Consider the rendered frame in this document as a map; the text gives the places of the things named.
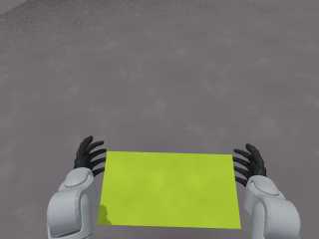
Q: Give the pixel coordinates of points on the right robot hand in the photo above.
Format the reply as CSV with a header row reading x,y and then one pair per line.
x,y
255,165

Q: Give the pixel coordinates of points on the robot left forearm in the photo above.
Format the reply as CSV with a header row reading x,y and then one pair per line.
x,y
69,212

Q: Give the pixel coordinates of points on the carton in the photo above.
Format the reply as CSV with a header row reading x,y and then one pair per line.
x,y
167,189

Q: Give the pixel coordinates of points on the left robot hand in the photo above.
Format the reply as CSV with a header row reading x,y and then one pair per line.
x,y
84,157

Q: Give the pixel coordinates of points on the robot right forearm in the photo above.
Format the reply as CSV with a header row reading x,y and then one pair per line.
x,y
273,217

